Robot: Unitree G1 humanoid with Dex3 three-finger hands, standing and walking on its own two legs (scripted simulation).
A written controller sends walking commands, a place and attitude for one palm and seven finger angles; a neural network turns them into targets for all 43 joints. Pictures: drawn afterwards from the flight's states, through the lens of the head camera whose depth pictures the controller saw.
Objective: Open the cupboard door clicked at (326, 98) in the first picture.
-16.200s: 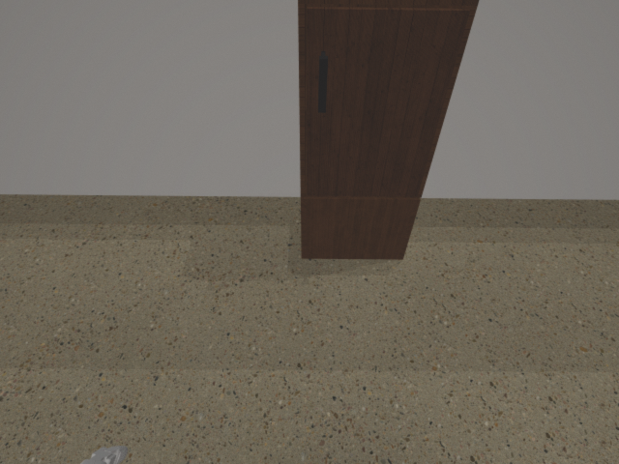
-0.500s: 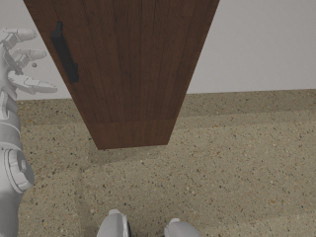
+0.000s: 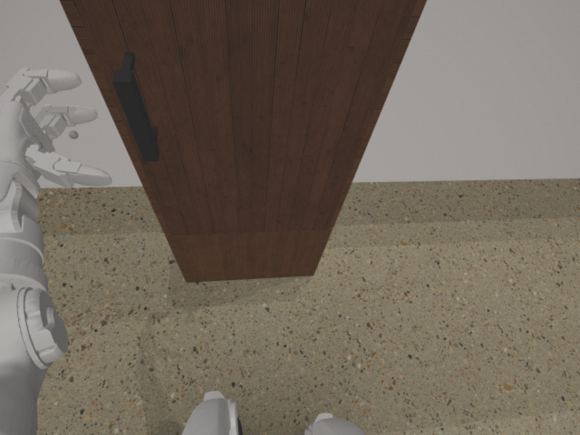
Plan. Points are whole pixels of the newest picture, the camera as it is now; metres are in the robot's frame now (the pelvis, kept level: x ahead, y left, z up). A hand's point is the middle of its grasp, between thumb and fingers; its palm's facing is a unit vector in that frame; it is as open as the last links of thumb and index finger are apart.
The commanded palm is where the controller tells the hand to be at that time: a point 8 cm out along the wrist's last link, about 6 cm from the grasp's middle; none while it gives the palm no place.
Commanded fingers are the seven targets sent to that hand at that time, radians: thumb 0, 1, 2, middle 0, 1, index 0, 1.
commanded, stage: move the hooked fingers beside the handle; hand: left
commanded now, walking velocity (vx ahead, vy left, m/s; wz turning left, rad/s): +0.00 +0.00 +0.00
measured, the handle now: (140, 110) +0.54 +0.19 +0.09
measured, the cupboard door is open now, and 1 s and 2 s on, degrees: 0 0 0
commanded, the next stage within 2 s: slide the fingers in behind the handle in 0.40 s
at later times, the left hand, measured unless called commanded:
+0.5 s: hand (87, 131) +0.49 +0.25 +0.10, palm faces +0.06 -1.00 +0.00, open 14.0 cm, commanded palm +0.48 +0.29 +0.09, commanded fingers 0.00 -0.50 0.30 -0.30 -1.20 -0.30 -1.20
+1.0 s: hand (103, 129) +0.50 +0.23 +0.10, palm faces +0.09 -1.00 +0.00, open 14.1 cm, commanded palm +0.48 +0.26 +0.09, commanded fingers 0.00 -0.50 0.30 -0.30 -1.20 -0.30 -1.20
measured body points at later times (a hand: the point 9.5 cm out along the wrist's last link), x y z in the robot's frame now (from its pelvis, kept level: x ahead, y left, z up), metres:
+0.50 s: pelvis -0.02 +0.00 -0.01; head +0.10 +0.03 +0.43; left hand +0.48 +0.30 +0.10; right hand -0.03 -0.27 -0.11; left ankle +0.05 +0.09 -0.68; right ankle -0.04 -0.11 -0.68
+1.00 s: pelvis +0.00 +0.00 +0.00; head +0.10 +0.03 +0.43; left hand +0.49 +0.28 +0.10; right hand +0.00 -0.27 -0.11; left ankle +0.05 +0.09 -0.68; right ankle -0.04 -0.11 -0.68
